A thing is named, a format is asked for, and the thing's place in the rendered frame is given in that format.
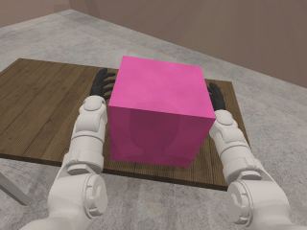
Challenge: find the left robot upper arm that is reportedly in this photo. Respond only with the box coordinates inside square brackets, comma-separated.
[19, 172, 108, 230]

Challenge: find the robot right hand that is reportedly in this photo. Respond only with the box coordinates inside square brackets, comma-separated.
[206, 82, 226, 111]

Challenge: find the carton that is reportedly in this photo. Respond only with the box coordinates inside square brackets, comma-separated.
[108, 56, 217, 168]

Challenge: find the right robot upper arm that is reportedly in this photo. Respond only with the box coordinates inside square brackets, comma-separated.
[226, 179, 307, 230]

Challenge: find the right robot forearm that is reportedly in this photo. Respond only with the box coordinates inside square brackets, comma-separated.
[209, 109, 291, 217]

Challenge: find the robot left hand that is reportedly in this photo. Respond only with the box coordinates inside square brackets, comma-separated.
[89, 68, 116, 101]

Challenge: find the left robot forearm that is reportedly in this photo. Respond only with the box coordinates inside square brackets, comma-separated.
[47, 95, 107, 213]

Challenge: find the table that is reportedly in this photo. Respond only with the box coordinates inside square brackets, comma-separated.
[0, 57, 252, 206]

